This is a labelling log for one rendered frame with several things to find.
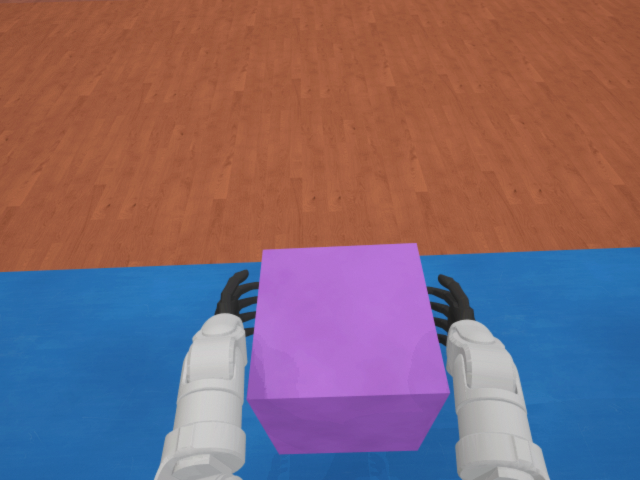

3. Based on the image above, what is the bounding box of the robot left hand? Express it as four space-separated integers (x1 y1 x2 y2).
214 270 259 337

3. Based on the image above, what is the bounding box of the right robot forearm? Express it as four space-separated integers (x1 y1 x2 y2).
446 320 550 480

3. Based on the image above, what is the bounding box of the robot right hand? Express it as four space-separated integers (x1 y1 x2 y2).
426 274 476 346

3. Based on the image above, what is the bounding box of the carton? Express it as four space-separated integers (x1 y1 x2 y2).
246 243 450 454

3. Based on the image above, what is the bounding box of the left robot forearm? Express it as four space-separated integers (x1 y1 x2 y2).
154 313 247 480

